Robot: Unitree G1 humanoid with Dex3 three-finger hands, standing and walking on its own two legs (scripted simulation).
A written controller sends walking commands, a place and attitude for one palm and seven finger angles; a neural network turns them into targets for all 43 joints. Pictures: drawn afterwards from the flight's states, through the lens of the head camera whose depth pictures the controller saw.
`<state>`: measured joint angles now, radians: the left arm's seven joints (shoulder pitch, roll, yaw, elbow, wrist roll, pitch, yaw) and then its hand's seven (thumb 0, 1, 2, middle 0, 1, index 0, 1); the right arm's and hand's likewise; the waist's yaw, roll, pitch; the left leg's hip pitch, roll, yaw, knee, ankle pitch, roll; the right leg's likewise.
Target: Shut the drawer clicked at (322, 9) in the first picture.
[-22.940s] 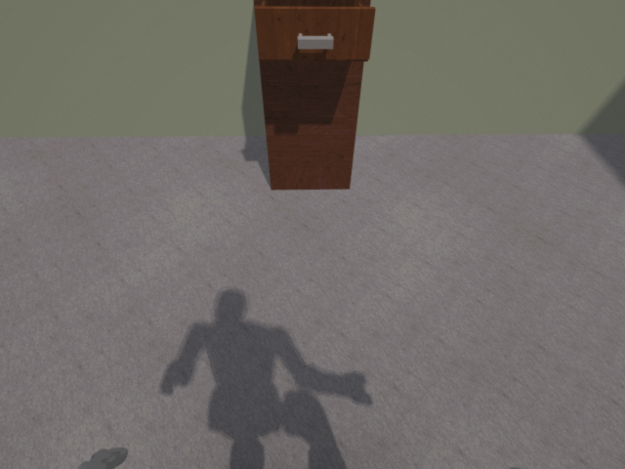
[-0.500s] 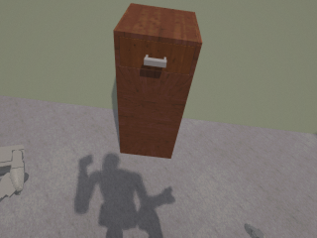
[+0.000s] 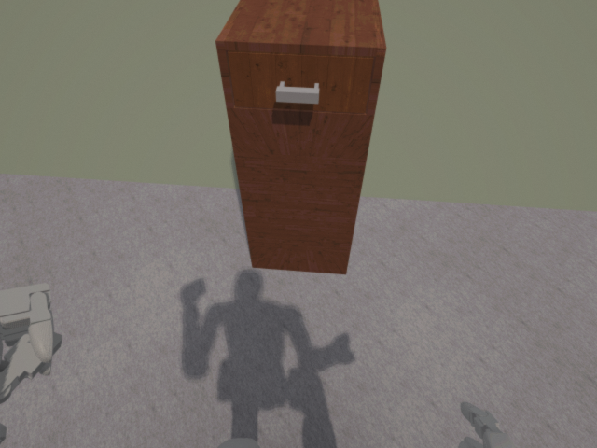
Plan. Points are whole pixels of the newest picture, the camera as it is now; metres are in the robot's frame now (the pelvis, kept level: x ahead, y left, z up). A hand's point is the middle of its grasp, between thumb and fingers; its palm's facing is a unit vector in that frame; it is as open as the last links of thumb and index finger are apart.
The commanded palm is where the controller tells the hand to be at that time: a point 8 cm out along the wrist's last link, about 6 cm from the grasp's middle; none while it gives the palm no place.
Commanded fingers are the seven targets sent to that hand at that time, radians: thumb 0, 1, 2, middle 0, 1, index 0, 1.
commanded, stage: stop stepping back and stand still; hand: left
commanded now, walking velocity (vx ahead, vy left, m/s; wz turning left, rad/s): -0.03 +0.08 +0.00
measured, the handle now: (298, 90) +0.87 +0.06 +0.04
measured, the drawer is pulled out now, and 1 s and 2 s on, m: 0.00 0.00 0.00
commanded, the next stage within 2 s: let the arm hang, fingers relaxed in 0.30 s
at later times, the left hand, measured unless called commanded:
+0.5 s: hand (99, 362) +0.21 +0.27 +0.03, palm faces +0.12 -0.86 -0.50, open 3.2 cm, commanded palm none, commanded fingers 0.00 0.90 0.90 -1.16 -1.34 -1.16 -1.34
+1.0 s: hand out of the picture -0.06 +0.24 -0.16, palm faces +0.04 -0.96 -0.26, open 5.5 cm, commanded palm none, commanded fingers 0.00 0.90 0.90 -0.20 -0.30 -0.20 -0.30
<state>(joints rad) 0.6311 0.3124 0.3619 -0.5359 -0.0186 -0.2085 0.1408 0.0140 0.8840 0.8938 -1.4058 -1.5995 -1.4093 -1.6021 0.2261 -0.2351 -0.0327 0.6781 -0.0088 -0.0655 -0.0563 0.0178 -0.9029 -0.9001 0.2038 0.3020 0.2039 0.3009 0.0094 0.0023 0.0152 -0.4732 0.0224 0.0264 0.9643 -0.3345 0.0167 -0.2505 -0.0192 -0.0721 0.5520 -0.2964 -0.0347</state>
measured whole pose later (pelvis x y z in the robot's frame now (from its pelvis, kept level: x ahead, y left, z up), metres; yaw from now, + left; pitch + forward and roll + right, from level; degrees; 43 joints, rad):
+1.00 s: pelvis +0.00 +0.04 +0.01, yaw +1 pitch -1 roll -1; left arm 0.37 0.22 0.01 1.09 0.02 0.03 0.01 0.01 0.91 0.89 -0.52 -0.67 -0.53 -0.68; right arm 0.30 -0.17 -0.01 1.05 -0.02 0.03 -0.01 0.01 -0.91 -0.90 0.20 0.30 0.20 0.30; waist 0.01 0.03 0.05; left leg -0.28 -0.01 0.03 0.46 -0.16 0.03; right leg -0.20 -0.04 -0.07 0.45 -0.24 0.01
